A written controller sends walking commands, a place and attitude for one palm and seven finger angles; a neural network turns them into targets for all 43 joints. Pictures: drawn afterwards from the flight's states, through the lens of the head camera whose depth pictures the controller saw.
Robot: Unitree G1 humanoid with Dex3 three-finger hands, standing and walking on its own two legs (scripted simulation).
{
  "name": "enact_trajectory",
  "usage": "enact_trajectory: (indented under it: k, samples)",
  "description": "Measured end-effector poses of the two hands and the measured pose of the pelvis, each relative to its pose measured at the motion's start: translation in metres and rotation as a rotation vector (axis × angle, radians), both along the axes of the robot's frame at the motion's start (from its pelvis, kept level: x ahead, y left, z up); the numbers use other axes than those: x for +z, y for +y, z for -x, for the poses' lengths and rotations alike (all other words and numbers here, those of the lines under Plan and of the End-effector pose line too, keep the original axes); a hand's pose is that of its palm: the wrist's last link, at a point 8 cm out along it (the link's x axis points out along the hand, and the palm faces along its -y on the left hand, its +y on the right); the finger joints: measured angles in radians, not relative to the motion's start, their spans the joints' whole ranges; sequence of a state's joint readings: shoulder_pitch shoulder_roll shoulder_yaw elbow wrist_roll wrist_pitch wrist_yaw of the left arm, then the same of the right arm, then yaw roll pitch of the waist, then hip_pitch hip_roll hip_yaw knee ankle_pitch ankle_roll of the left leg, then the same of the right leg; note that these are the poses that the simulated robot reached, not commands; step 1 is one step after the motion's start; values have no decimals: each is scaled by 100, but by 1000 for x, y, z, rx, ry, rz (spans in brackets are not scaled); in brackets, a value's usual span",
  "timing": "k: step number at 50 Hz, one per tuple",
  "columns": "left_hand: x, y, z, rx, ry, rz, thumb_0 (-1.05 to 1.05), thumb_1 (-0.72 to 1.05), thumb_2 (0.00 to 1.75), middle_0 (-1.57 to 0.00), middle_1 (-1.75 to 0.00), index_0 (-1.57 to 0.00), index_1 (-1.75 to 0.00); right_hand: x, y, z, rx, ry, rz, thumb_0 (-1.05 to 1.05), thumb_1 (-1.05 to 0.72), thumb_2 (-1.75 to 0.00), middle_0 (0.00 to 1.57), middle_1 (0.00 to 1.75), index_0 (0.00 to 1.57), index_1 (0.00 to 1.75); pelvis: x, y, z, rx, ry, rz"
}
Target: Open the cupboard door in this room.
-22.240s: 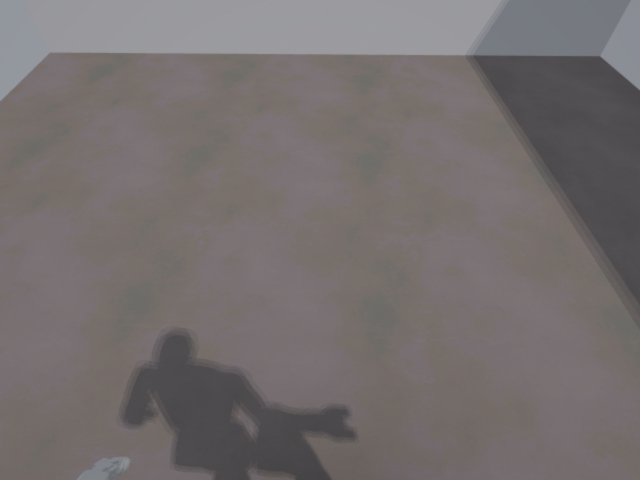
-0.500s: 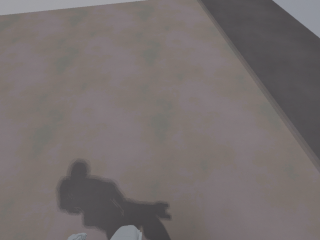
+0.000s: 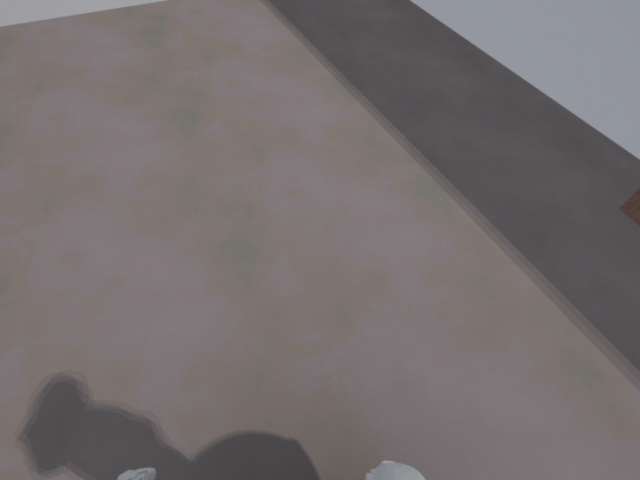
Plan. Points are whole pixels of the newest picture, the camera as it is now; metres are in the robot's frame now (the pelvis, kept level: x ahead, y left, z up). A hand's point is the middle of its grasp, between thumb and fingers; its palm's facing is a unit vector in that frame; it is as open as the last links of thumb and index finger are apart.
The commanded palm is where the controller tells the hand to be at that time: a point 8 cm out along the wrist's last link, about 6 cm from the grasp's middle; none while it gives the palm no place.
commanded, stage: turn or walk to find it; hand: left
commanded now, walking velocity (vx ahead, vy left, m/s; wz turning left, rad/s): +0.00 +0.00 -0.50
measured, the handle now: out of the picture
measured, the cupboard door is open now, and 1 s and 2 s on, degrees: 0 0 0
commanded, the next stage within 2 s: none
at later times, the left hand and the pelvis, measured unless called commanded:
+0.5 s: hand out of the picture +0.11 +0.13 -0.16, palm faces -0.19 -0.96 -0.22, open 7.4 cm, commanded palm none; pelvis +0.00 -0.04 +0.00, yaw -14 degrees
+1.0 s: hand (246, 444) +0.18 +0.11 -0.17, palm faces -0.48 -0.85 -0.20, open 7.4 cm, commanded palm none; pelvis +0.01 -0.02 +0.00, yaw -31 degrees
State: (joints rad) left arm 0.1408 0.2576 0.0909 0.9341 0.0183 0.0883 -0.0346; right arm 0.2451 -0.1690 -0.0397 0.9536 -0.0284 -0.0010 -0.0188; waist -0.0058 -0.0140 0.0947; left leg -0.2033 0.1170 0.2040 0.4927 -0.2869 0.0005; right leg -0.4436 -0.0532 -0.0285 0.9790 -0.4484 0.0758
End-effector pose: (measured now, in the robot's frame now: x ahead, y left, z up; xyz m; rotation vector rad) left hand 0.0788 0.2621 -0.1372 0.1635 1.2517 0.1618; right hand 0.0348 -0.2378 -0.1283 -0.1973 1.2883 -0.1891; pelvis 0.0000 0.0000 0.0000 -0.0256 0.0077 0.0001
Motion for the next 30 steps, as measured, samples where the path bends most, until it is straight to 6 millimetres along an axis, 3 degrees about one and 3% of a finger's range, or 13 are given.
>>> enact_trajectory:
  k: [8, 11, 16, 23, 30]
  samples:
    - [4, -59, -55, -162, -103, -40, 1, 91, 90, -20, -30, -20, -30, -37, -45, 55, -145, 88, -44, 1, -91, -90, 20, 30, 20, 30, -18, -35, 3, -89, -5, -19]
    - [12, -76, -56, -178, -113, -44, 1, 90, 90, -20, -30, -20, -30, -35, -59, 59, -171, 101, -32, 1, -91, -90, 20, 29, 20, 30, -13, -42, 6, -115, -13, -30]
    - [16, -91, -48, -208, -74, -31, 1, 90, 90, -20, -30, -20, -30, -22, -73, 47, -189, 34, -20, 1, -91, -90, 20, 29, 19, 30, -4, -49, 8, -165, -10, -44]
    - [8, -87, -38, -230, -28, -9, 1, 90, 90, -21, -30, -21, -30, -7, -78, 25, -201, -53, 19, 1, -91, -90, 20, 29, 19, 30, -1, -45, 6, -226, 0, -37]
    - [-12, -54, -36, -243, 31, 1, 1, 90, 90, -21, -30, -21, -30, 6, -58, 3, -215, -139, 70, 1, -91, -90, 20, 29, 19, 30, -8, -22, 0, -290, 13, -11]
